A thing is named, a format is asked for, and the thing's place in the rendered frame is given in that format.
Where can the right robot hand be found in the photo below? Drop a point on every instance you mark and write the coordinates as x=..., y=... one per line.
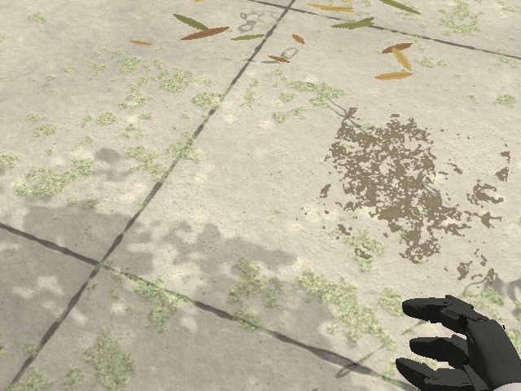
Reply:
x=485, y=361

